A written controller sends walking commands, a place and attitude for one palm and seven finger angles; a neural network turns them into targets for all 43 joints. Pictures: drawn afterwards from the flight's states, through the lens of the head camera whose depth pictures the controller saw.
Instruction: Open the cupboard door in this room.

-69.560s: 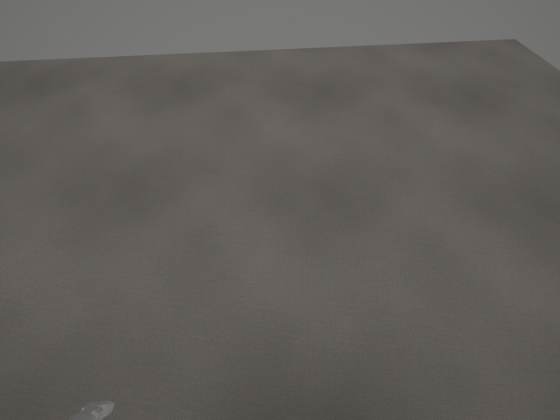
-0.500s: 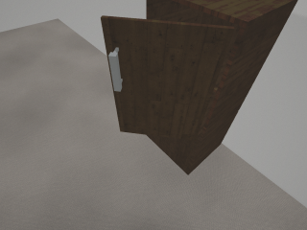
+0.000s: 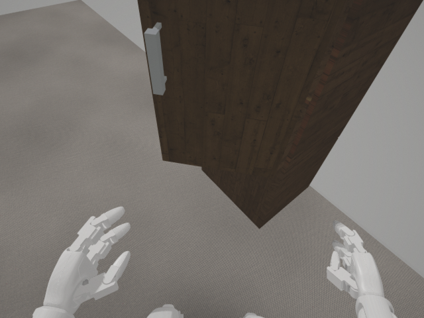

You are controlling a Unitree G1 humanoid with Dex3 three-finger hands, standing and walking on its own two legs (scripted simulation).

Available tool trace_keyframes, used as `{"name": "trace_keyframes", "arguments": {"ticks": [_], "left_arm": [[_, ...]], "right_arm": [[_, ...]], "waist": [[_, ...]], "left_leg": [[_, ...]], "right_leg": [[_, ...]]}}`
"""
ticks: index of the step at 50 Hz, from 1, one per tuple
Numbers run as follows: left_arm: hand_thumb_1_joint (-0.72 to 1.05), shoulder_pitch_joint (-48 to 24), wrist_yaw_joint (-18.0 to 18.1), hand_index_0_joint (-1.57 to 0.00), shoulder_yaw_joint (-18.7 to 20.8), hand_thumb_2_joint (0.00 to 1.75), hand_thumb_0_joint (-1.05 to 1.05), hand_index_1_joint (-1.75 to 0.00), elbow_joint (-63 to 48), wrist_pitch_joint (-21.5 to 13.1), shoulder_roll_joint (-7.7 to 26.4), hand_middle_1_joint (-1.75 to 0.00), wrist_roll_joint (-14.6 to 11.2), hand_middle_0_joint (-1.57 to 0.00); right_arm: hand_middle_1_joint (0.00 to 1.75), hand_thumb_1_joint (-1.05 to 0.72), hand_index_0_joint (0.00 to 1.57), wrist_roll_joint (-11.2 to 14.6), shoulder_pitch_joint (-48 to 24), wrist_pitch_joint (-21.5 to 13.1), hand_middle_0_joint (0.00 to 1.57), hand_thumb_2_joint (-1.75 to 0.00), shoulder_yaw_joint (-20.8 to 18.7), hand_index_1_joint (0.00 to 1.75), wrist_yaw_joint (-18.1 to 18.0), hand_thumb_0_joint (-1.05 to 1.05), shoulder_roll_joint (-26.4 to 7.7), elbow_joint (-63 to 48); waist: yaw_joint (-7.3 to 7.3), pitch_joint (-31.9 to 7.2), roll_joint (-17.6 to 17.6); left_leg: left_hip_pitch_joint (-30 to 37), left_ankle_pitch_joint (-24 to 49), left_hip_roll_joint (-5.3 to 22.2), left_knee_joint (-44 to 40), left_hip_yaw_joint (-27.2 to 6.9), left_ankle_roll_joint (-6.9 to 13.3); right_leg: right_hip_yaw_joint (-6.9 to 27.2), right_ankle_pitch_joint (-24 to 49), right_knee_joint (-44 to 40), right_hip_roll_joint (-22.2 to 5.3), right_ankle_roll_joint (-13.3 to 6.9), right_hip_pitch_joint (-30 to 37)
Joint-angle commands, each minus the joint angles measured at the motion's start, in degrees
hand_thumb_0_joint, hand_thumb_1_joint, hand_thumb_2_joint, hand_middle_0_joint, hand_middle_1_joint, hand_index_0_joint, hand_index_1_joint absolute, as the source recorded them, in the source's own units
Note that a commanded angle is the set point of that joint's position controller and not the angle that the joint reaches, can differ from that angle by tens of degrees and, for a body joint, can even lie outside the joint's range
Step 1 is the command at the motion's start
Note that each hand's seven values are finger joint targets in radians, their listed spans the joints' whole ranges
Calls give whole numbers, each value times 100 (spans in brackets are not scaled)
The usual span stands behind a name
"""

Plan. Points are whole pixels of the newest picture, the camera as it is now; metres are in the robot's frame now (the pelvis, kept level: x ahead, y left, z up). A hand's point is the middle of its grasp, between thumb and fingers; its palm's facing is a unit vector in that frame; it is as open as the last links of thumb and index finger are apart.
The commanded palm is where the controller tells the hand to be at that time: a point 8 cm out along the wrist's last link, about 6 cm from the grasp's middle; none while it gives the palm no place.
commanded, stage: raise the hand with hooked fingers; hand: left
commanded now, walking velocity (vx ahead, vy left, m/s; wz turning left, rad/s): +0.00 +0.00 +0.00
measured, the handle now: (158, 59) +0.64 +0.17 +0.15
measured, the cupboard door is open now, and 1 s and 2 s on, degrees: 41 41 41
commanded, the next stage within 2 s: move the hooked fingers beside the handle in 1.68 s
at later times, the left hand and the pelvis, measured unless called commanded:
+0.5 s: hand (72, 232) +0.23 +0.24 +0.09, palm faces -0.07 -1.00 -0.06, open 11.6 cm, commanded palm +0.20 +0.29 +0.10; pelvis +0.01 +0.01 +0.02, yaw +0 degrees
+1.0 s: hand (30, 189) +0.27 +0.29 +0.15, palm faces -0.04 -1.00 -0.06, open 13.9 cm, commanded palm +0.24 +0.34 +0.15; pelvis +0.01 +0.02 +0.04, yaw +1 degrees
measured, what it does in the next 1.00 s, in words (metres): stands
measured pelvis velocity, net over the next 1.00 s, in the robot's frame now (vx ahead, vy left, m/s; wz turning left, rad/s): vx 0.01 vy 0.02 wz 0.02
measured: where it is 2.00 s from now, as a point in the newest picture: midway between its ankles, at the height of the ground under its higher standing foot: outside the picture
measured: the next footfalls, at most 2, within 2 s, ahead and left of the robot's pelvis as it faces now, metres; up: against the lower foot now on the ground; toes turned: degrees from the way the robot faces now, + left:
none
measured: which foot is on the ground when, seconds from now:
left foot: down 0.00-1.00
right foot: down 0.00-1.00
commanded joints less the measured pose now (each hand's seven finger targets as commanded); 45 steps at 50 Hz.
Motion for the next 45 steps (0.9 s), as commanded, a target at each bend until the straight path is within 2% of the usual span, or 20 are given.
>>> {"name": "trace_keyframes", "arguments": {"ticks": [1, 2, 3, 6, 8, 11, 12, 14, 17, 21, 22, 24, 27, 30, 32, 35, 38, 40, 42, 45], "left_arm": [[39, -122, 216, -24, 785, 68, 0, -63, -2493, -228, 921, -63, -375, -24], [36, -627, 204, -24, 637, 67, 0, -64, -2848, -326, 976, -64, -381, -24], [34, -724, 195, -24, 665, 66, 0, -66, -2899, -385, 1067, -66, -306, -24], [27, -857, -77, -25, 497, 63, 0, -70, -2345, -363, 984, -70, -300, -25], [22, -963, -364, -25, 625, 61, 0, -74, -1963, -113, 1143, -74, -409, -25], [15, -691, -577, -25, 1134, 58, 0, -78, -1643, 387, 1524, -78, -532, -25], [13, -611, -621, -25, 1365, 57, 0, -80, -1446, 558, 1675, -80, -626, -25], [8, -511, -600, -26, 1496, 55, 0, -82, -1605, 703, 1658, -82, -740, -26], [1, -542, -446, -26, 1641, 52, 0, -87, -1468, 749, 1645, -87, -864, -26], [-8, -644, -353, -27, 1468, 48, 0, -93, -1236, 666, 1490, -93, -805, -27], [-10, -847, -388, -27, 1497, 47, 0, -94, -1194, 656, 1606, -94, -811, -27], [-15, -963, -421, -27, 1462, 45, 0, -98, -1347, 613, 1674, -98, -781, -27], [-22, -1274, -426, -28, 1603, 42, 0, -102, -1327, 620, 1926, -102, -783, -28], [-29, -1655, -386, -29, 1592, 39, 0, -107, -1508, 635, 1967, -107, -766, -29], [-34, -1820, -373, -29, 1761, 37, 0, -110, -1356, 732, 2180, -110, -777, -29], [-41, -2035, -415, -29, 1709, 34, 0, -114, -1209, 884, 2147, -114, -750, -29], [-48, -2433, -536, -30, 1718, 31, 0, -118, -942, 1143, 2229, -118, -746, -30], [-50, -2720, -591, -30, 1722, 30, 0, -120, -853, 1280, 2294, -120, -714, -30], [-50, -3021, -647, -30, 1822, 30, 0, -120, -758, 1393, 2454, -120, -726, -30], [-50, -3334, -727, -30, 1842, 30, 0, -120, -568, 1505, 2509, -120, -692, -30]], "right_arm": [[30, -90, 20, 24, 68, -12, 20, -90, -100, 30, -168, 0, -437, -921], [30, -90, 20, -32, 209, -13, 20, -90, -25, 30, -225, 0, -474, -845], [30, -90, 20, -37, 294, -27, 20, -90, -20, 30, -262, 0, -456, -736], [30, -90, 20, 8, 334, -143, 20, -90, 51, 30, -331, 0, -514, -472], [30, -90, 20, 47, 307, -178, 20, -90, 87, 30, -376, 0, -592, -397], [30, -90, 20, 100, 191, -200, 20, -90, 98, 30, -401, 0, -619, -437], [30, -90, 20, 109, 120, -191, 20, -90, 122, 30, -401, 0, -617, -450], [30, -90, 20, 112, 93, -210, 20, -90, 148, 30, -394, 0, -542, -516], [30, -90, 20, 95, 49, -244, 20, -90, 185, 30, -384, 0, -509, -527], [30, -90, 20, 115, 189, -291, 20, -90, 179, 30, -357, 0, -567, -493], [30, -90, 20, 117, 174, -300, 20, -90, 186, 30, -361, 0, -620, -503], [30, -90, 20, 131, 283, -349, 20, -90, 183, 30, -370, 0, -654, -529], [30, -90, 20, 146, 309, -391, 20, -90, 197, 30, -403, 0, -722, -503], [30, -90, 20, 165, 339, -418, 20, -90, 234, 30, -433, 0, -728, -476], [30, -90, 20, 147, 352, -427, 20, -90, 250, 30, -447, 0, -769, -449], [30, -90, 20, 179, 313, -412, 20, -90, 273, 30, -466, 0, -758, -438], [30, -90, 20, 191, 309, -360, 20, -90, 306, 30, -493, 0, -797, -452], [30, -90, 20, 203, 278, -342, 20, -90, 331, 30, -517, 0, -792, -453], [30, -90, 20, 186, 261, -340, 20, -90, 363, 30, -532, 0, -813, -456], [30, -90, 20, 203, 266, -299, 20, -90, 386, 30, -559, 0, -797, -434]], "waist": [[68, -846, 676], [-125, -790, 623], [-148, -1001, 786], [-349, -820, 687], [-342, -852, 587], [-108, -1292, 419], [42, -1265, 482], [126, -1500, 397], [223, -1210, 155], [79, -780, 88], [109, -627, 156], [83, -880, 365], [104, -724, 434], [89, -828, 798], [112, -707, 741], [95, -654, 928], [71, -550, 748], [67, -529, 917], [118, -490, 897], [63, -545, 706]], "left_leg": [[550, 1508, -177, -530, -269, 83], [578, 1662, -139, -395, -368, 113], [646, 1763, -109, -334, -391, 119], [591, 1599, -70, -253, -453, 135], [532, 1545, -83, -235, -464, 143], [594, 1650, -107, -468, -446, 153], [630, 1787, -117, -542, -467, 135], [808, 1955, -117, -741, -451, 132], [806, 2002, -125, -960, -495, 100], [854, 1656, -133, -1215, -442, 91], [864, 1630, -135, -1251, -458, 88], [1144, 1620, -135, -1358, -419, 112], [1279, 1572, -115, -1503, -457, 112], [1607, 1555, -96, -1713, -504, 100], [1653, 1577, -80, -1791, -535, 93], [1821, 1569, -77, -1934, -538, 75], [1926, 1592, -71, -2067, -562, 79], [2028, 1481, -64, -2153, -582, 76], [2122, 1606, -80, -2206, -619, 64], [2263, 1619, -63, -2299, -632, 74]], "right_leg": [[501, 1511, -1081, 171, 45, 567], [499, 1827, -976, 225, 60, 432], [503, 1963, -957, 211, 68, 402], [453, 1737, -1058, 240, 100, 178], [520, 1654, -1166, 240, 119, 278], [603, 1656, -1392, 152, 168, 841], [596, 1799, -1399, 169, 139, 1021], [499, 2068, -1438, 127, 179, 1293], [393, 2137, -1501, 163, 165, 1383], [270, 1605, -1689, 180, 172, 1076], [285, 1491, -1712, 204, 120, 1074], [250, 1448, -1759, 191, 119, 1111], [190, 1351, -1824, 236, 69, 1156], [57, 1353, -1852, 253, 46, 1180], [30, 1392, -1906, 287, 18, 1257], [0, 1444, -2004, 272, 29, 1314], [-29, 1519, -2113, 303, 28, 1401], [-26, 1423, -2197, 296, 27, 1379], [-25, 1532, -2242, 337, -13, 1507], [-43, 1566, -2345, 323, 17, 1545]]}}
